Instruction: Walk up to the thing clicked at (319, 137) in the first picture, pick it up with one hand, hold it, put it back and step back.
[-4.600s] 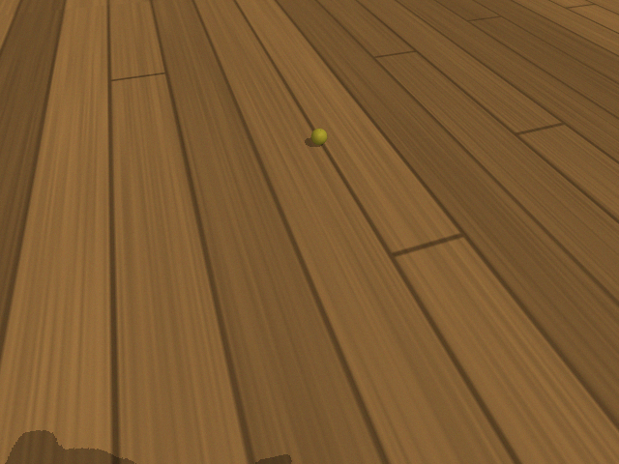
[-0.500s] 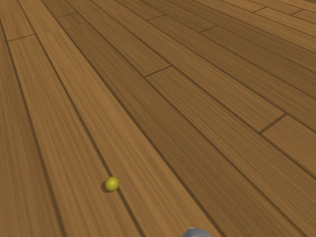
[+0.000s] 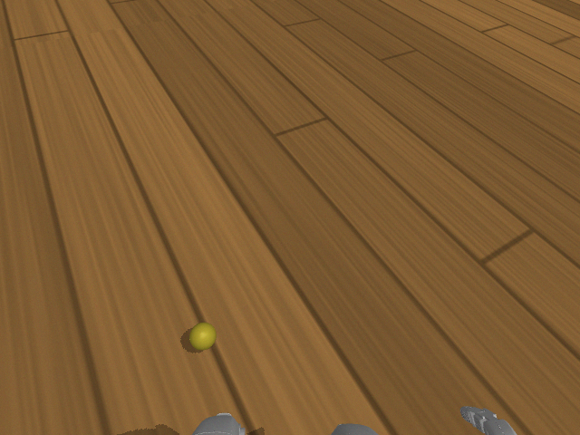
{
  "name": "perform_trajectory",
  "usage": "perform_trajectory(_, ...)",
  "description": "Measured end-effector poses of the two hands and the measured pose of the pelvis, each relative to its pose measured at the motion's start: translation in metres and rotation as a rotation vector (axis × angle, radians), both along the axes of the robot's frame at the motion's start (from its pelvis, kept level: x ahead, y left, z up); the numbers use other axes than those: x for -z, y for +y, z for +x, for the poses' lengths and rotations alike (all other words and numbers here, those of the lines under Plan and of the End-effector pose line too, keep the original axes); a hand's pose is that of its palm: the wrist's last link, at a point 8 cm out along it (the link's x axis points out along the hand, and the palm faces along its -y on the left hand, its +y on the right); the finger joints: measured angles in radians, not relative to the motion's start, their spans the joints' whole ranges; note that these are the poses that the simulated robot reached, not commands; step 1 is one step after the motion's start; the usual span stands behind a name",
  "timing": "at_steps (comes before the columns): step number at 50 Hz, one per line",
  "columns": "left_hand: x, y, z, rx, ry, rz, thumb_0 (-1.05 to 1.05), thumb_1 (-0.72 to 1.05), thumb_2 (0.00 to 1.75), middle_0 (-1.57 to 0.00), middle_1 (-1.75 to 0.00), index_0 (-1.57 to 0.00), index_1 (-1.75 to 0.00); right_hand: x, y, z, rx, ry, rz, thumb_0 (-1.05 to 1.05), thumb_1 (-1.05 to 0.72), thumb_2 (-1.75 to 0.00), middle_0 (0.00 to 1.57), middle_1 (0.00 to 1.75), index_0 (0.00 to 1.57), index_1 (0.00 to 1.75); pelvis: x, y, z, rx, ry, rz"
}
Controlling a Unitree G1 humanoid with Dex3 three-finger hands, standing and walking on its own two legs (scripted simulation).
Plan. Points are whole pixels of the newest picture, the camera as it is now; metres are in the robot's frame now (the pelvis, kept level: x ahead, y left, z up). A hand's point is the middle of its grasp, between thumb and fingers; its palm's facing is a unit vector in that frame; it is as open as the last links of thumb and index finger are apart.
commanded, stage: walk up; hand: left
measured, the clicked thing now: (203, 336) +0.49 +0.25 -0.71
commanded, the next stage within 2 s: stand in 1.16 s
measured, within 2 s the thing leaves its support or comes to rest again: neither
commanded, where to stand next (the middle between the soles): +0.10 -0.01 m, yaw -1 degrees
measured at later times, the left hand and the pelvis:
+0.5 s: hand out of the picture +0.10 +0.26 -0.13, palm faces -0.01 -0.93 -0.36, open 7.4 cm; pelvis +0.02 -0.01 +0.03, yaw +0 degrees
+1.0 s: hand out of the picture +0.12 +0.25 -0.13, palm faces -0.03 -0.94 -0.35, open 7.4 cm; pelvis +0.03 -0.01 +0.03, yaw +0 degrees
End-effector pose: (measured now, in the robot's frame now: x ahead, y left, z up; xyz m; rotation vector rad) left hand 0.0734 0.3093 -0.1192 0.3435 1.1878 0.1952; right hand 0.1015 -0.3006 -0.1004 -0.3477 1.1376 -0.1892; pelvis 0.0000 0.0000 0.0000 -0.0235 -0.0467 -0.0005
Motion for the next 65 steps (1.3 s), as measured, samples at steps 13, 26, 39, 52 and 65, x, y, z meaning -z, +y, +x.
perform_trajectory(13, -0.016, 0.001, -0.017, -0.056, 0.089, 0.005, 0.01, 0.91, 0.9, -0.2, -0.3, -0.2, -0.3, -0.006, 0.009, 0.028, -0.017, 0.016, 0.041, 0.0, -0.91, -0.9, 0.21, 0.3, 0.21, 0.3, -0.017, -0.002, 0.013, -0.004, 0.008, 0.006)
perform_trajectory(26, -0.032, -0.011, 0.02, -0.032, 0.034, -0.001, 0.01, 0.91, 0.9, -0.2, -0.3, -0.2, -0.3, -0.009, 0.002, 0.022, 0.024, 0.04, 0.056, 0.0, -0.91, -0.9, 0.2, 0.3, 0.21, 0.3, -0.027, -0.005, 0.019, -0.002, 0.003, 0.016)
perform_trajectory(39, -0.032, -0.019, 0.043, -0.005, 0.011, -0.018, 0.01, 0.91, 0.9, -0.2, -0.3, -0.2, -0.3, -0.01, -0.007, -0.006, 0.072, 0.097, 0.04, 0.0, -0.91, -0.9, 0.2, 0.3, 0.21, 0.3, -0.03, -0.007, 0.024, 0.002, 0.01, 0.019)
perform_trajectory(52, -0.031, -0.02, 0.038, -0.02, 0.034, -0.016, 0.01, 0.91, 0.9, -0.2, -0.3, -0.2, -0.3, -0.008, -0.007, -0.004, 0.072, 0.1, 0.044, 0.0, -0.91, -0.9, 0.2, 0.3, 0.21, 0.3, -0.03, -0.009, 0.028, -0.001, 0.01, 0.018)
perform_trajectory(65, -0.029, -0.021, 0.034, -0.025, 0.043, -0.025, 0.01, 0.91, 0.9, -0.2, -0.3, -0.2, -0.3, -0.012, -0.003, 0.012, 0.045, 0.069, 0.043, 0.0, -0.91, -0.9, 0.2, 0.3, 0.21, 0.3, -0.031, -0.009, 0.034, -0.003, 0.013, 0.02)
